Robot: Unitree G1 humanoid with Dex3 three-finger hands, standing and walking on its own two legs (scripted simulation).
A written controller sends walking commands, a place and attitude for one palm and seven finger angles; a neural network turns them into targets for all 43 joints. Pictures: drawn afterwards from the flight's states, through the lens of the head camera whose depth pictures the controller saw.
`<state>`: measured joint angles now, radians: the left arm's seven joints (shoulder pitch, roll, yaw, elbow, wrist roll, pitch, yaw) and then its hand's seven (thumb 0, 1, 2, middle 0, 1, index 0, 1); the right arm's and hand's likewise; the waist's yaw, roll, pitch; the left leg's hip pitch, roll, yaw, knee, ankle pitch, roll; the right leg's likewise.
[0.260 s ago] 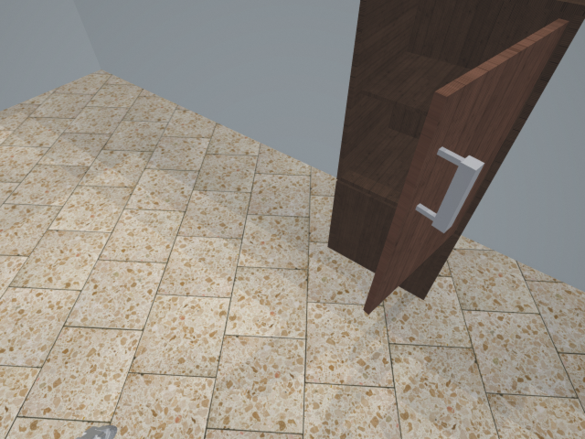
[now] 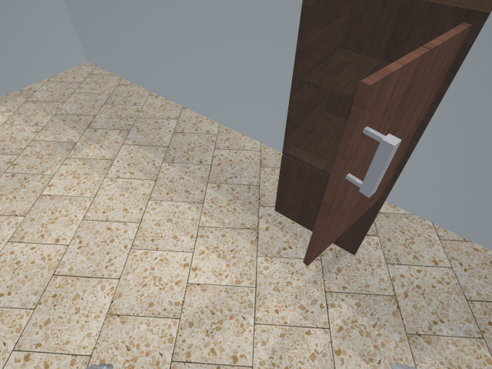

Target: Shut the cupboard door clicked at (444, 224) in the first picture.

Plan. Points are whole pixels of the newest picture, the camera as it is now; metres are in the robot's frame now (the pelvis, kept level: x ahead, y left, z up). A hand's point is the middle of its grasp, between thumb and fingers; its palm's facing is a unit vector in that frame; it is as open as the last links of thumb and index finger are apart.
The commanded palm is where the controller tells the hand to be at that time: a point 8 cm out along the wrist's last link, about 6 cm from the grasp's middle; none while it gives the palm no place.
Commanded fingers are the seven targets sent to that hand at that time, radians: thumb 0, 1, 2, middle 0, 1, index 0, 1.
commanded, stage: stand and wait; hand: left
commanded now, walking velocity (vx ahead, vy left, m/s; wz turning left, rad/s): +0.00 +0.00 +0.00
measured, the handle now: (368, 162) +0.49 -0.21 +0.08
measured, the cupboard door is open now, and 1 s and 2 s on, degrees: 78 78 78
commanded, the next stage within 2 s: look at it before walking up in 0.56 s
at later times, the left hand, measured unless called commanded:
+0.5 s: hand out of the picture +0.07 +0.24 -0.15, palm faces -0.03 -0.94 -0.35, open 7.4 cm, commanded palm none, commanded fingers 0.00 0.90 0.90 -0.20 -0.30 -0.20 -0.30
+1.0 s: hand out of the picture +0.07 +0.23 -0.15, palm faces -0.02 -0.94 -0.34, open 7.4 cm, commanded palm none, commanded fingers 0.00 0.90 0.90 -0.20 -0.30 -0.20 -0.30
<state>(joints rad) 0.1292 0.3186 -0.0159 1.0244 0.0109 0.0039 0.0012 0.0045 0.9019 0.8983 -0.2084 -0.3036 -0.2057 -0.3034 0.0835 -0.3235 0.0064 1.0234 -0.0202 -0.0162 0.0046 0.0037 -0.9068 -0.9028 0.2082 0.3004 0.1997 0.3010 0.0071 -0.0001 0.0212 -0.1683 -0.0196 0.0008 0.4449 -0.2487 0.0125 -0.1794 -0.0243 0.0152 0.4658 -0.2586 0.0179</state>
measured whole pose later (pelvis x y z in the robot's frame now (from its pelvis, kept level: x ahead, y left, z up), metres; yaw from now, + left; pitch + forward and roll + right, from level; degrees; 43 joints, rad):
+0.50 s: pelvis -0.01 -0.01 +0.00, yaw +0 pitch -2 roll +0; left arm 0.14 0.34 -0.01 1.09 0.01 0.00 0.00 0.00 0.90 0.90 -0.21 -0.30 -0.20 -0.30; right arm 0.13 -0.34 0.00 1.11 -0.01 -0.01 0.00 0.00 -0.91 -0.90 0.21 0.30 0.20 0.30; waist 0.00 0.00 0.04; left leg -0.15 0.00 0.00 0.39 -0.21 -0.01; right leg -0.16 0.00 0.01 0.41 -0.22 0.00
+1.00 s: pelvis -0.01 -0.01 +0.01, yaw +0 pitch -2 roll +0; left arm 0.13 0.33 -0.01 1.09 0.01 -0.01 0.00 0.00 0.90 0.90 -0.21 -0.30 -0.21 -0.30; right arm 0.11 -0.34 0.00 1.11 -0.01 -0.01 0.00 0.00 -0.91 -0.90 0.21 0.30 0.20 0.30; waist 0.00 0.00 0.04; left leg -0.14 0.00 -0.01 0.37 -0.20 -0.01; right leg -0.15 0.00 0.00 0.39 -0.21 0.00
